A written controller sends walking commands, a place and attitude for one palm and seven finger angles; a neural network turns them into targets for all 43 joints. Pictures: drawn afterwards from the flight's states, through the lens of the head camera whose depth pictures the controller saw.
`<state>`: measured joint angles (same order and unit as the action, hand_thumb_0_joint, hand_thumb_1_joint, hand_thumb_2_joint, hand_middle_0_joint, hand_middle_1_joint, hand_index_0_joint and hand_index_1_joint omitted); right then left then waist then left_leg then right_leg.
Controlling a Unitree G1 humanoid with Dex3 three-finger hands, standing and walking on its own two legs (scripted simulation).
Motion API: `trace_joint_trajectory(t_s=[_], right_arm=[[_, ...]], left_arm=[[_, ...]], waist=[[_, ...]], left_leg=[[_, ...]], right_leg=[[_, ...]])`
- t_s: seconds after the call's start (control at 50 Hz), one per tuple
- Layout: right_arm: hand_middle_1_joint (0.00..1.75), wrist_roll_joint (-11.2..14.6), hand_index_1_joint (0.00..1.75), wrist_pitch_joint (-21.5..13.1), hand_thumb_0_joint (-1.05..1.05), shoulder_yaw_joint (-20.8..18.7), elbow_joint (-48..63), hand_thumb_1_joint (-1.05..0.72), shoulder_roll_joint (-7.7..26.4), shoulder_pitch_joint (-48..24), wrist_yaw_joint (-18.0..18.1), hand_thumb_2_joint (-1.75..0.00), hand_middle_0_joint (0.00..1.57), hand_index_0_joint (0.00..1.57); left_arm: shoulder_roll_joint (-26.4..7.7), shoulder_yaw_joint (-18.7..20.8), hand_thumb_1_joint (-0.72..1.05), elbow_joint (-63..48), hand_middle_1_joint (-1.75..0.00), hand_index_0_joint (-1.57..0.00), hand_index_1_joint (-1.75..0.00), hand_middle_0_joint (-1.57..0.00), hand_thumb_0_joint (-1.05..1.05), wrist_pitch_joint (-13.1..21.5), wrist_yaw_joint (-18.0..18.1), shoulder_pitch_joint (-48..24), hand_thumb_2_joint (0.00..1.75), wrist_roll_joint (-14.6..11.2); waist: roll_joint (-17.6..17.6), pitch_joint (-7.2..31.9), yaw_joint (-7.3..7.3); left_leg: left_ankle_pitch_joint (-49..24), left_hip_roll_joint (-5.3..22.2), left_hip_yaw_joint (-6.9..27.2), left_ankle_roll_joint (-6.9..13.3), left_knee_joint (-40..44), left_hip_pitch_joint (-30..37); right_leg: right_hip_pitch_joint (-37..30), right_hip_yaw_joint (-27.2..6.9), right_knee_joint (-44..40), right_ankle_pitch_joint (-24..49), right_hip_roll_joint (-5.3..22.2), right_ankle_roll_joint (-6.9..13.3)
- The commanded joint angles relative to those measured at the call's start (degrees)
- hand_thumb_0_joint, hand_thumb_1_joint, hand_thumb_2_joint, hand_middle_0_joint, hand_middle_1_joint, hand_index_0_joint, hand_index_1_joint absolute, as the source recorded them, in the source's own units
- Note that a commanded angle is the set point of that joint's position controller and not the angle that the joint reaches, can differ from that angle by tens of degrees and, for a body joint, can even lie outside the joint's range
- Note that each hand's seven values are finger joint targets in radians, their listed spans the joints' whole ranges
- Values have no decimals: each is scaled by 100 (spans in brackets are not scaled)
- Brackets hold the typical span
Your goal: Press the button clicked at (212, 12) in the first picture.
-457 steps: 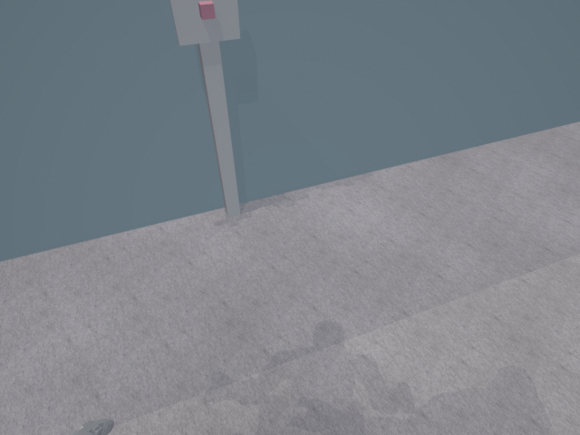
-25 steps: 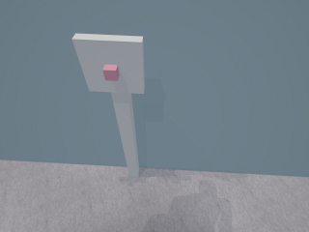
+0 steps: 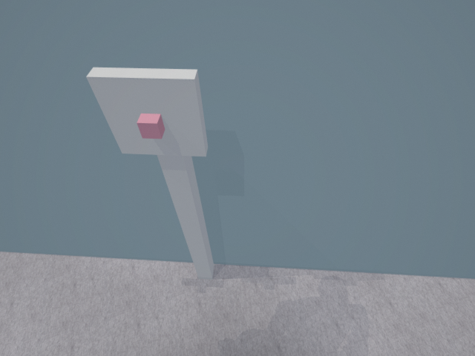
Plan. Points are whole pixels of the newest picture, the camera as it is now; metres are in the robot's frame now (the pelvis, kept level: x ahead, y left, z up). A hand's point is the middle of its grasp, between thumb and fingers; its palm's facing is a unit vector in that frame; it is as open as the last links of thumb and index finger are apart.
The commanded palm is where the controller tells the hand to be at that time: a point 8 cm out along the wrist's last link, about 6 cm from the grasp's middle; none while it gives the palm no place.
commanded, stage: come to a stop and stand still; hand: left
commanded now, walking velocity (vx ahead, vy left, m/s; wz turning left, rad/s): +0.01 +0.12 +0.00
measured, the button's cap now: (151, 124) +0.47 +0.19 +0.13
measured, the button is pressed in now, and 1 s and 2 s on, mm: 0 0 0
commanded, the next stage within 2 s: look again from close up in 0.62 s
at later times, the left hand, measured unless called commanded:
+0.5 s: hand out of the picture -0.02 +0.20 -0.17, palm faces +0.01 -0.98 -0.18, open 7.4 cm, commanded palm none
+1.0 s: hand out of the picture +0.02 +0.21 -0.17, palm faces -0.02 -0.98 -0.22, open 7.3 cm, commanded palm none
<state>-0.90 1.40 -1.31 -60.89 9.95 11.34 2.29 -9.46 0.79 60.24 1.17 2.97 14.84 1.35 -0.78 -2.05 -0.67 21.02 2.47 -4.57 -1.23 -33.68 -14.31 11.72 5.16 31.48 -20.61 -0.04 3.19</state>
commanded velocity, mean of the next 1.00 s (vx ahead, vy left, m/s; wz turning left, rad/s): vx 0.00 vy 0.01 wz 0.00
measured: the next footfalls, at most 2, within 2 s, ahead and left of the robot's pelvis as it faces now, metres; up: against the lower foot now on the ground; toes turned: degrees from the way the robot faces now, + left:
none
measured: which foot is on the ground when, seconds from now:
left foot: down 0.00-1.00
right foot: down 0.00-1.00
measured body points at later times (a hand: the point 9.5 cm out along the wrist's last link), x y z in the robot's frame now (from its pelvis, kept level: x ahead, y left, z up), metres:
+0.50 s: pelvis -0.01 +0.03 +0.01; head +0.01 +0.04 +0.46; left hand -0.02 +0.26 -0.15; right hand +0.01 -0.19 -0.15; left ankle +0.00 +0.13 -0.73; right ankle -0.04 -0.08 -0.73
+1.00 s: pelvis +0.00 +0.04 +0.00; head +0.01 +0.03 +0.45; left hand +0.02 +0.26 -0.15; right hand +0.00 -0.18 -0.16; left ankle +0.00 +0.13 -0.73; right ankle -0.04 -0.08 -0.73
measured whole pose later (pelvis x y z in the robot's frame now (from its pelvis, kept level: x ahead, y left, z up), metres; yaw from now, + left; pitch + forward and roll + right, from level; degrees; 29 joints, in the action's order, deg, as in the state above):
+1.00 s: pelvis +0.00 +0.04 +0.00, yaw -1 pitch +0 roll +0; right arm -1.3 -0.6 0.7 -61.3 9.3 17.2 1.3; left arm -8.9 -1.3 61.8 1.2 2.5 15.7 0.7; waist -1.2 -1.1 0.8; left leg 16.6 0.3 -5.6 2.0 -30.7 -13.9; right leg 10.2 3.6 30.2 -19.8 1.8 -0.1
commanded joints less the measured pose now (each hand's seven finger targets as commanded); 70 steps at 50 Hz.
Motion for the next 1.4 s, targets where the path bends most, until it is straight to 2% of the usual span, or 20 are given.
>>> trace_joint_trajectory(t_s=[0.0,0.06,0.1,0.14,0.18,0.28,0.38,0.68,0.7,0.72,0.76,0.84,1.0,1.26,1.28,1.3,1.32,1.34,1.36,1.38], right_arm=[[30,35,30,-27,0,-66,430,-90,280,-69,-35,-90,20,20],[30,52,30,-35,0,-66,441,-90,207,86,-102,-90,20,20],[30,44,30,-55,0,-48,307,-90,201,439,-113,-90,20,20],[30,-6,30,-126,0,-89,272,-90,514,565,-102,-90,20,20],[30,-40,30,-137,0,-92,358,-90,701,359,-100,-90,20,20],[30,-22,30,-211,0,-45,413,-90,586,220,-72,-90,20,20],[30,4,30,-285,0,19,204,-90,466,523,-72,-90,20,20],[30,22,30,-327,0,105,-266,-90,374,764,-43,-90,20,20],[30,78,30,-349,0,87,167,-90,575,232,-116,-90,20,20],[30,36,30,-262,0,93,265,-90,281,564,-157,-90,20,20],[30,-30,30,-253,0,88,258,-90,325,813,-199,-90,20,20],[30,-19,30,-339,0,116,267,-90,427,865,-135,-90,20,20],[30,-2,30,-309,0,138,121,-90,461,761,-97,-90,20,20],[30,12,30,-328,0,132,-121,-90,473,619,-62,-90,20,20],[30,74,30,-332,0,65,272,-90,679,213,-87,-90,20,20],[30,335,30,-1173,0,-117,2186,-90,1570,420,97,-90,20,20],[30,263,30,-1735,0,55,1919,-90,1025,28,269,-90,20,20],[30,332,30,-1862,0,-42,1843,-90,775,2,258,-90,20,20],[30,388,30,-1896,0,-59,1763,-90,830,234,204,-90,20,20],[30,320,30,-1959,0,-186,2091,-90,1024,99,168,-90,20,20]], left_arm=[[-902,256,90,-174,-30,-20,-30,-20,0,-34,43,760,90,46],[-972,278,90,-357,-30,-20,-30,-20,0,-66,20,444,90,43],[-972,259,90,-420,-30,-20,-30,-20,0,-88,-7,202,90,-10],[-690,214,90,-508,-30,-20,-30,-20,0,-150,-52,185,90,-24],[-442,171,90,-460,-30,-20,-30,-20,0,-211,-48,256,90,-9],[-420,76,90,-178,-30,-20,-30,-20,0,-144,-122,571,90,10],[-487,40,90,-67,-30,-20,-30,-20,0,-23,-115,515,90,-23],[-412,-8,90,236,-30,-20,-30,-20,0,8,-76,650,90,-47],[-458,-75,90,352,-30,-20,-30,-20,0,112,140,955,90,22],[-659,-52,90,51,-30,-20,-30,-20,0,156,93,633,90,-39],[-657,-42,90,-136,-30,-20,-30,-20,0,185,13,308,90,-42],[-473,-80,90,-91,-30,-20,-30,-20,0,131,-21,459,90,-58],[-503,-88,90,-20,-30,-20,-30,-20,0,28,-41,443,90,-74],[-551,-84,90,99,-30,-20,-30,-20,0,32,-53,504,90,-65],[-624,-56,90,218,-30,-20,-30,-20,0,113,163,881,90,15],[-2052,828,90,-8841,-33,-23,-33,-23,0,1281,138,-3322,90,-1108],[-1534,617,90,-7482,-36,-25,-36,-25,0,1013,353,-638,90,-652],[-148,-150,90,-6420,-39,-28,-39,-28,0,219,548,949,90,-840],[382,-484,90,-6431,-42,-31,-42,-31,0,134,434,841,90,-966],[53,-219,90,-6734,-45,-34,-45,-34,0,334,365,401,90,-967]], waist=[[916,129,-231],[900,168,-78],[804,147,123],[-137,49,99],[-920,-197,-9],[-332,-61,-120],[138,243,14],[70,-177,-3],[144,-449,-127],[175,-132,194],[-59,3,247],[-131,191,118],[161,-231,57],[86,-2,33],[248,-268,-76],[-913,2651,549],[-1823,2769,-34],[-1454,1777,194],[-920,1033,293],[-595,515,364]], left_leg=[[760,-44,220,-8,-986,-1032],[188,-130,107,-14,-339,-467],[-766,-135,33,19,575,447],[-1713,559,760,343,1023,820],[-937,1053,1407,768,1716,-240],[-73,644,1087,562,1782,-347],[-1349,449,692,400,1360,340],[-1564,442,609,356,1452,333],[-2029,469,455,208,291,-37],[-641,257,460,198,456,72],[-759,226,461,221,559,101],[-1807,405,682,415,727,111],[-1562,379,620,414,1040,91],[-2094,420,484,380,1059,513],[-2778,502,362,205,-152,100],[-3485,-107,527,277,630,1636],[-4387,284,725,259,902,2535],[-4345,287,691,69,1017,1748],[-3924,205,688,124,833,1283],[-3089,132,762,150,560,752]], right_leg=[[-922,-1631,-639,5512,1926,940],[-451,-1285,-619,4521,1647,755],[268,-1051,-586,2991,1359,435],[902,-674,-285,948,676,-34],[403,-218,-27,-234,313,-239],[1,-457,-597,411,487,-172],[49,-693,-930,995,680,-120],[22,-655,-1058,1040,648,-122],[270,-955,-1183,2459,867,-189],[341,-1132,-1272,1152,1047,-14],[453,-911,-1050,235,822,84],[62,-615,-536,1045,534,-8],[103,-615,-676,988,533,-96],[-75,-659,-818,1667,608,-121],[158,-1044,-919,3781,929,-259],[-244,-429,-297,3579,384,-65],[199,-314,200,1928,120,-45],[759,-9,517,738,69,-171],[1024,-27,339,620,94,-234],[1285,32,115,579,81,-246]])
